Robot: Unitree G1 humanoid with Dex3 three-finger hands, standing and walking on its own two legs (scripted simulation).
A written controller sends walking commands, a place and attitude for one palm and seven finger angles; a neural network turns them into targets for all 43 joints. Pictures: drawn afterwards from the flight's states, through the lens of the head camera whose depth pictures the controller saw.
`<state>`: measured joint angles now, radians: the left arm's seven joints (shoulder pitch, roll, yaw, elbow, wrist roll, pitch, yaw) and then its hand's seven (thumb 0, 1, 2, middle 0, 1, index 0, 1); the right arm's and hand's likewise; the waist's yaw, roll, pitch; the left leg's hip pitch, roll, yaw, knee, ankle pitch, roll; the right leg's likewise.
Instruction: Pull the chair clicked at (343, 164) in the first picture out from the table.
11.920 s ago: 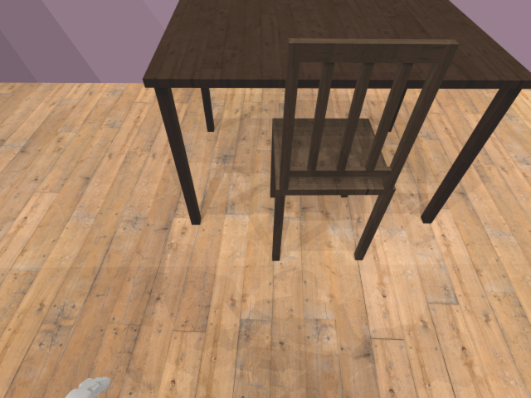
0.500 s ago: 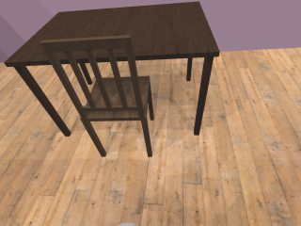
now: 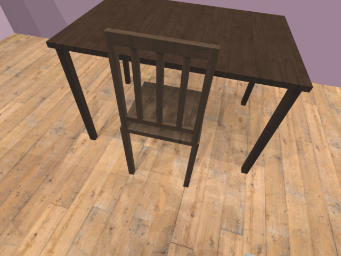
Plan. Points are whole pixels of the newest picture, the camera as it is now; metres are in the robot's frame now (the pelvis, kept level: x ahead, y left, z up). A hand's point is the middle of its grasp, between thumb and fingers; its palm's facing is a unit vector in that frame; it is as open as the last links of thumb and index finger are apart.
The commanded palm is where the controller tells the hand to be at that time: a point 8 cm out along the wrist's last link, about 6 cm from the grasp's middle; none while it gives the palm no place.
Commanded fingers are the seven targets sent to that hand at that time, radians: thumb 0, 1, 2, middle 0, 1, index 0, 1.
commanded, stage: take the last steps up to it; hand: left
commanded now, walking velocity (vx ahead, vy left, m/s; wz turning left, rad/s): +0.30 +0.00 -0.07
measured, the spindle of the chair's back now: (159, 92) +0.69 +0.14 -0.04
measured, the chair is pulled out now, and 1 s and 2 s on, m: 0.00 0.00 0.00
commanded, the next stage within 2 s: come to a stop and stand still in 0.36 s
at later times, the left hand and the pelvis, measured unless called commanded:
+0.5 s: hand (132, 192) +0.32 +0.16 -0.16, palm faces -0.05 -0.97 -0.22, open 7.3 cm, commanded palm none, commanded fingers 0.00 0.90 0.90 -0.20 -0.30 -0.20 -0.30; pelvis +0.19 -0.01 -0.01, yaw -2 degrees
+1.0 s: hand (103, 209) +0.26 +0.24 -0.18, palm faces +0.05 -0.98 -0.20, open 7.3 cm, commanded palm none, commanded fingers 0.00 0.90 0.90 -0.20 -0.30 -0.20 -0.30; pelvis +0.21 +0.05 +0.00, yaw -2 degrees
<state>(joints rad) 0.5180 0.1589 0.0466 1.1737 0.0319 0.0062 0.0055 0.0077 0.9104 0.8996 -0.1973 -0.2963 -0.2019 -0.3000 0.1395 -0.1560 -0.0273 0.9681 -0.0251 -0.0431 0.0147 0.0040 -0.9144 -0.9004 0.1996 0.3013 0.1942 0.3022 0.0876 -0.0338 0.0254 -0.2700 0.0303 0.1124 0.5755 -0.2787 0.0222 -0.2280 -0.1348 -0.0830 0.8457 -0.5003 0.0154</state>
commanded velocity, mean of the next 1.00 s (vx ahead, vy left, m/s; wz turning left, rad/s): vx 0.00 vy -0.02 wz -0.03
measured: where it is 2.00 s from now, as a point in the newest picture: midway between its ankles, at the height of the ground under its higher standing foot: outside the picture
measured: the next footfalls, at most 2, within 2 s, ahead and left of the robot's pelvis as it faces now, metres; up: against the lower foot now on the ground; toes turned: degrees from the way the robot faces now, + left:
right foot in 0.44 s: +0.30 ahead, -0.10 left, +0.00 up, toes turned -8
left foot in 0.90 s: +0.25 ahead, +0.15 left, +0.00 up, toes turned +1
